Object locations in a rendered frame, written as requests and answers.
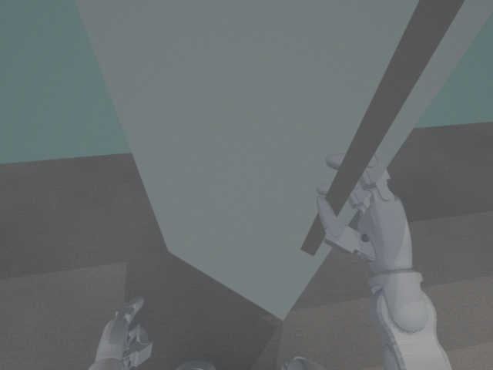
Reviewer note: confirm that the handle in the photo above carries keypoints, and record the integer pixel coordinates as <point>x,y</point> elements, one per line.
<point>425,30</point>

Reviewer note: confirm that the fridge door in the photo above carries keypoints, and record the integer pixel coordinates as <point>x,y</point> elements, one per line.
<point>232,107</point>

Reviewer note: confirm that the right robot hand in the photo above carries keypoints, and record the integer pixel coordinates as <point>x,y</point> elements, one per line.
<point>383,220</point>

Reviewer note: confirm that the robot right forearm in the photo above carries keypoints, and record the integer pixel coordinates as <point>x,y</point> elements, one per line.
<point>405,319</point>

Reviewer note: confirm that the left robot hand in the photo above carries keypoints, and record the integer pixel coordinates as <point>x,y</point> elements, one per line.
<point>118,334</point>

